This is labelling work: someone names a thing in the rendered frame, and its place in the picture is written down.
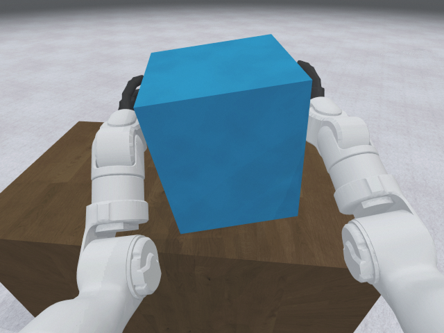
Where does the robot right upper arm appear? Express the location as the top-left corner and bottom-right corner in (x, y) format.
(342, 210), (444, 333)

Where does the robot left upper arm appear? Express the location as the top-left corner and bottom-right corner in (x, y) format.
(18, 234), (161, 333)

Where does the left robot forearm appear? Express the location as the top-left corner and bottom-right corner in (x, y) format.
(77, 109), (148, 290)

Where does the carton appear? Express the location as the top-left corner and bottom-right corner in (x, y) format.
(133, 34), (312, 234)

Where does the right robot hand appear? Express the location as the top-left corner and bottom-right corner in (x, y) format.
(297, 60), (325, 99)

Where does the left robot hand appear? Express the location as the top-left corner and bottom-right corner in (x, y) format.
(118, 75), (144, 110)

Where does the right robot forearm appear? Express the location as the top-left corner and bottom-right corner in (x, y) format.
(306, 96), (438, 266)

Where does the pedestal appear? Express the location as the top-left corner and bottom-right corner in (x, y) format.
(0, 121), (381, 333)

